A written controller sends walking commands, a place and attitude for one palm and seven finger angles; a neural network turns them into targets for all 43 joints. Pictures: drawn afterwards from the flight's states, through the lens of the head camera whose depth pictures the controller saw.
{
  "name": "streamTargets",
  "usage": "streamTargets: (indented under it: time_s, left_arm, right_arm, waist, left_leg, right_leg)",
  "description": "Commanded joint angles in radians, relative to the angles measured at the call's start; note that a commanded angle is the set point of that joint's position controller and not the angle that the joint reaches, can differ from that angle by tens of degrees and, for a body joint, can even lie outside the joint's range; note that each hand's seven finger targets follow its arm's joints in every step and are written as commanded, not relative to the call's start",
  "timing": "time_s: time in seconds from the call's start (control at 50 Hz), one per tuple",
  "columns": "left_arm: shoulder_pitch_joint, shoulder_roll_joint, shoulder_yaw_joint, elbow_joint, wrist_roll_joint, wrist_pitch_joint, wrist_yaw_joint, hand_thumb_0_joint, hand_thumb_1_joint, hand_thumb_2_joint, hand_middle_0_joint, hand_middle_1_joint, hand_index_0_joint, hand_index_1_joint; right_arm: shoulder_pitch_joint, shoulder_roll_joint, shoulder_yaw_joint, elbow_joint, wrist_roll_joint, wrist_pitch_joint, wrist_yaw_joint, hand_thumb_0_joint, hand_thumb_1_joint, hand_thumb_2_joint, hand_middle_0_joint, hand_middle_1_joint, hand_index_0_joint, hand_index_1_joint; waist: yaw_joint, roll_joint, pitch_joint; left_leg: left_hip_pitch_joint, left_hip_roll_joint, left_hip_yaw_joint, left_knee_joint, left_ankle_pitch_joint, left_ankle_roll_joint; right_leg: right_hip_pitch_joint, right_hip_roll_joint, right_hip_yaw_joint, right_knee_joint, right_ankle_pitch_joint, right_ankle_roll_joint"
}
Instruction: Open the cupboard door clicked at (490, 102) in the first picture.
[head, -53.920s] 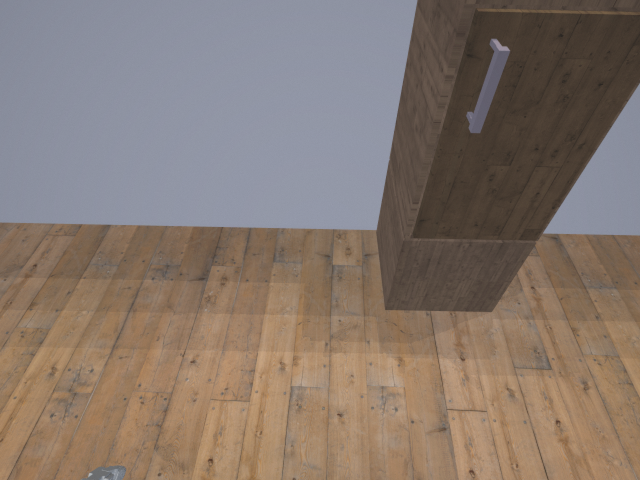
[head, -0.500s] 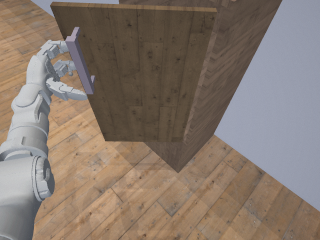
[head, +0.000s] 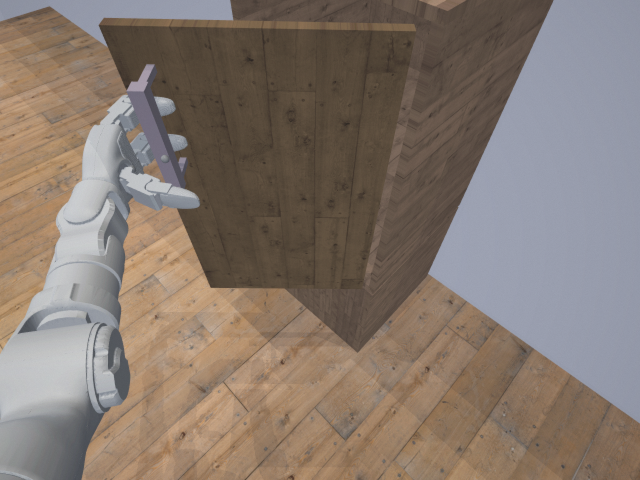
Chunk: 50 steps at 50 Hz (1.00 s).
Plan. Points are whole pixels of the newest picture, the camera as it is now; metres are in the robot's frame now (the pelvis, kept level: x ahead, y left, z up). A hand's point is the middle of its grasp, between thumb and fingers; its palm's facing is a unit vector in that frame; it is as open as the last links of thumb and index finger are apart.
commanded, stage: slide the fingers in behind the handle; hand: left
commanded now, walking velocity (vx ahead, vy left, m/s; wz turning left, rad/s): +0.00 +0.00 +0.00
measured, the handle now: (164, 133) +0.53 +0.19 +0.14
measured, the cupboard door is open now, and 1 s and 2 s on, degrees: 43 46 69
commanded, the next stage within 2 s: close the thumb around the handle in 0.52 s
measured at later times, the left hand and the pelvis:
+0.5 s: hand (176, 154) +0.48 +0.17 +0.14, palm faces +0.00 -1.00 +0.00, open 14.0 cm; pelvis +0.00 +0.00 +0.00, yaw +0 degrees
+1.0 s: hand (175, 161) +0.47 +0.17 +0.14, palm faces +0.00 -1.00 +0.00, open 10.1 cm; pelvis +0.00 +0.00 +0.00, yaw +0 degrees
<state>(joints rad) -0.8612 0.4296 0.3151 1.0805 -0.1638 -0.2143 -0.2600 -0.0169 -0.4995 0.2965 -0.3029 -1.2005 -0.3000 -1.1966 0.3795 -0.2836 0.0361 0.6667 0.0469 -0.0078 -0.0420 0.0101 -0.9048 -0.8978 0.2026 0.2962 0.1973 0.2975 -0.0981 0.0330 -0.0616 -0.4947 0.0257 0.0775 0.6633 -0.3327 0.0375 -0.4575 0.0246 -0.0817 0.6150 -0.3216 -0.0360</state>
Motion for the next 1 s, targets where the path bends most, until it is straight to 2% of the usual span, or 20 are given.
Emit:
streamTargets:
  time_s: [0.0,0.06,0.1,0.12,0.16,0.18,0.22,0.28,0.3,0.38,0.42,0.46,0.5,0.54,0.6,0.76,0.8,0.88,0.92,0.98]
  left_arm:
    - [-0.543,0.227,0.014,-0.203,0.000,-0.073,0.017,0.000,-0.500,0.300,-0.300,-1.200,-0.300,-1.200]
    - [-0.575,0.188,-0.014,-0.202,0.004,-0.089,0.032,0.000,-0.500,0.300,-0.300,-1.200,-0.300,-1.200]
    - [-0.576,0.215,0.016,-0.183,0.006,-0.093,0.045,0.000,-0.500,0.300,-0.300,-1.200,-0.300,-1.200]
    - [-0.575,0.182,-0.013,-0.172,0.008,-0.092,0.047,0.000,-0.500,0.300,-0.300,-1.200,-0.300,-1.200]
    - [-0.574,0.217,0.012,-0.179,0.011,-0.105,0.048,0.000,-0.500,0.300,-0.300,-1.200,-0.300,-1.200]
    - [-0.573,0.209,0.007,-0.205,0.013,-0.112,0.046,0.000,-0.500,0.300,-0.300,-1.200,-0.300,-1.200]
    - [-0.550,0.184,-0.004,-0.191,0.013,-0.110,0.044,0.000,-0.500,0.300,-0.300,-1.200,-0.300,-1.200]
    - [-0.537,0.208,0.012,-0.167,0.005,-0.105,0.040,0.000,-0.500,0.300,-0.300,-1.200,-0.300,-1.200]
    - [-0.553,0.192,-0.005,-0.183,0.005,-0.104,0.036,0.000,-0.500,0.300,-0.300,-1.200,-0.300,-1.200]
    - [-0.542,0.243,0.039,-0.208,0.007,-0.109,0.038,0.000,-0.500,0.300,-0.300,-1.200,-0.300,-1.200]
    - [-0.530,0.165,-0.017,-0.229,0.003,-0.111,0.033,0.000,-0.500,0.300,-0.300,-1.200,-0.300,-1.200]
    - [-0.494,0.168,-0.007,-0.207,-0.005,-0.106,0.035,0.000,-0.500,0.300,-0.300,-1.200,-0.300,-1.200]
    - [-0.496,0.188,0.011,-0.243,-0.002,-0.109,0.040,0.000,-0.500,0.300,-0.300,-1.200,-0.300,-1.200]
    - [-0.486,0.149,-0.016,-0.267,-0.004,-0.108,0.040,0.000,-0.500,0.300,-0.300,-1.200,-0.300,-1.200]
    - [-0.494,0.152,-0.014,-0.272,-0.005,-0.105,0.048,0.000,-0.500,0.300,-0.300,-1.200,-0.300,-1.200]
    - [-0.514,0.119,-0.044,-0.290,-0.003,-0.101,0.060,0.000,-0.052,0.492,-0.332,-1.248,-0.332,-1.248]
    - [-0.521,0.156,-0.017,-0.276,0.000,-0.099,0.063,0.000,0.060,0.540,-0.340,-1.260,-0.340,-1.260]
    - [-0.517,0.100,-0.061,-0.288,0.001,-0.106,0.060,0.000,0.284,0.636,-0.356,-1.284,-0.356,-1.284]
    - [-0.527,0.144,-0.025,-0.248,-0.003,-0.101,0.059,0.000,0.396,0.684,-0.364,-1.296,-0.364,-1.296]
    - [-0.540,0.163,-0.019,-0.239,0.000,-0.102,0.052,0.000,0.564,0.756,-0.376,-1.314,-0.376,-1.314]
  right_arm:
    - [0.077,-0.156,-0.053,-0.075,-0.002,-0.040,-0.014,0.000,-0.900,-0.900,0.200,0.300,0.200,0.300]
    - [0.089,-0.154,-0.055,-0.066,-0.005,-0.047,-0.012,0.000,-0.900,-0.900,0.200,0.300,0.200,0.300]
    - [0.092,-0.157,-0.057,-0.057,-0.008,-0.052,-0.009,0.000,-0.900,-0.900,0.200,0.300,0.200,0.300]
    - [0.090,-0.156,-0.055,-0.059,-0.006,-0.055,-0.008,0.000,-0.900,-0.900,0.200,0.300,0.200,0.300]
    - [0.102,-0.162,-0.058,-0.056,-0.009,-0.057,-0.008,0.000,-0.900,-0.900,0.200,0.300,0.200,0.300]
    - [0.094,-0.158,-0.059,-0.061,-0.009,-0.059,-0.005,0.000,-0.900,-0.900,0.200,0.300,0.200,0.300]
    - [0.097,-0.154,-0.059,-0.057,-0.009,-0.060,-0.002,0.000,-0.900,-0.900,0.200,0.300,0.200,0.300]
    - [0.100,-0.161,-0.058,-0.055,-0.007,-0.055,-0.005,0.000,-0.900,-0.900,0.200,0.300,0.200,0.300]
    - [0.094,-0.158,-0.057,-0.059,-0.007,-0.056,-0.005,0.000,-0.900,-0.900,0.200,0.300,0.200,0.300]
    - [0.102,-0.161,-0.061,-0.059,-0.008,-0.057,-0.007,0.000,-0.900,-0.900,0.200,0.300,0.200,0.300]
    - [0.096,-0.149,-0.061,-0.063,-0.006,-0.060,-0.002,0.000,-0.900,-0.900,0.200,0.300,0.200,0.300]
    - [0.103,-0.154,-0.061,-0.062,-0.007,-0.058,-0.001,0.000,-0.900,-0.900,0.200,0.300,0.200,0.300]
    - [0.097,-0.155,-0.066,-0.063,-0.008,-0.057,0.001,0.000,-0.900,-0.900,0.200,0.300,0.200,0.300]
    - [0.088,-0.149,-0.067,-0.068,-0.006,-0.059,0.004,0.000,-0.900,-0.900,0.200,0.300,0.200,0.300]
    - [0.085,-0.151,-0.067,-0.062,-0.006,-0.056,0.004,0.000,-0.900,-0.900,0.200,0.300,0.200,0.300]
    - [0.064,-0.146,-0.064,-0.063,-0.004,-0.060,0.000,0.000,-0.900,-0.900,0.200,0.300,0.200,0.300]
    - [0.062,-0.149,-0.062,-0.059,-0.006,-0.060,-0.003,0.000,-0.900,-0.900,0.200,0.300,0.200,0.300]
    - [0.048,-0.142,-0.061,-0.062,-0.004,-0.065,0.000,0.000,-0.900,-0.900,0.200,0.300,0.200,0.300]
    - [0.055,-0.150,-0.059,-0.055,-0.004,-0.065,-0.003,0.000,-0.900,-0.900,0.200,0.300,0.200,0.300]
    - [0.053,-0.151,-0.057,-0.056,-0.003,-0.064,-0.007,0.000,-0.900,-0.900,0.200,0.300,0.200,0.300]
  waist:
    - [-0.032,0.008,-0.328]
    - [-0.042,0.007,-0.344]
    - [-0.035,0.028,-0.363]
    - [-0.041,0.015,-0.357]
    - [-0.036,-0.007,-0.375]
    - [-0.028,0.035,-0.402]
    - [-0.026,0.044,-0.400]
    - [-0.031,-0.014,-0.349]
    - [-0.032,0.025,-0.346]
    - [-0.018,0.031,-0.398]
    - [-0.022,0.043,-0.395]
    - [-0.018,0.007,-0.368]
    - [-0.010,0.025,-0.392]
    - [-0.010,0.025,-0.389]
    - [-0.012,0.015,-0.376]
    - [-0.017,0.012,-0.357]
    - [-0.014,0.003,-0.364]
    - [-0.015,0.052,-0.375]
    - [-0.017,-0.014,-0.347]
    - [-0.020,0.008,-0.355]
  left_leg:
    - [0.213,-0.020,-0.088,-0.057,0.270,0.013]
    - [0.250,-0.014,-0.100,-0.050,0.294,0.011]
    - [0.251,-0.016,-0.100,-0.050,0.286,0.007]
    - [0.244,-0.017,-0.098,-0.052,0.276,0.008]
    - [0.239,-0.016,-0.097,-0.048,0.296,0.010]
    - [0.263,-0.018,-0.095,-0.046,0.312,0.009]
    - [0.280,-0.016,-0.098,-0.043,0.339,0.004]
    - [0.231,-0.015,-0.092,-0.049,0.316,0.011]
    - [0.231,-0.017,-0.087,-0.053,0.301,0.009]
    - [0.250,-0.019,-0.091,-0.050,0.319,0.010]
    - [0.282,-0.015,-0.092,-0.048,0.360,0.006]
    - [0.273,-0.012,-0.093,-0.047,0.378,0.008]
    - [0.290,-0.012,-0.094,-0.046,0.392,0.006]
    - [0.301,-0.010,-0.093,-0.048,0.401,0.004]
    - [0.306,-0.009,-0.099,-0.049,0.401,0.003]
    - [0.315,-0.011,-0.098,-0.052,0.397,0.004]
    - [0.297,-0.014,-0.099,-0.054,0.380,0.004]
    - [0.337,-0.014,-0.101,-0.045,0.403,0.000]
    - [0.285,-0.015,-0.100,-0.054,0.352,0.004]
    - [0.274,-0.020,-0.095,-0.053,0.342,0.007]
  right_leg:
    - [0.063,0.000,0.072,-0.061,0.329,0.017]
    - [0.036,0.004,0.065,-0.058,0.320,0.015]
    - [0.039,0.005,0.070,-0.055,0.317,0.015]
    - [0.036,0.006,0.070,-0.058,0.312,0.016]
    - [0.059,0.006,0.069,-0.050,0.334,0.015]
    - [0.059,0.006,0.073,-0.048,0.349,0.015]
    - [0.048,0.009,0.067,-0.046,0.359,0.013]
    - [0.059,0.010,0.069,-0.054,0.360,0.016]
    - [0.053,0.009,0.070,-0.055,0.351,0.016]
    - [0.079,0.008,0.073,-0.050,0.362,0.014]
    - [0.065,0.010,0.065,-0.048,0.383,0.013]
    - [0.062,0.013,0.057,-0.049,0.386,0.011]
    - [0.067,0.013,0.062,-0.045,0.400,0.012]
    - [0.064,0.013,0.058,-0.045,0.402,0.012]
    - [0.059,0.014,0.057,-0.047,0.395,0.012]
    - [0.053,0.010,0.055,-0.052,0.388,0.011]
    - [0.068,0.008,0.060,-0.051,0.392,0.012]
    - [0.043,0.009,0.059,-0.048,0.389,0.010]
    - [0.060,0.008,0.060,-0.054,0.375,0.012]
    - [0.070,0.005,0.066,-0.052,0.382,0.011]
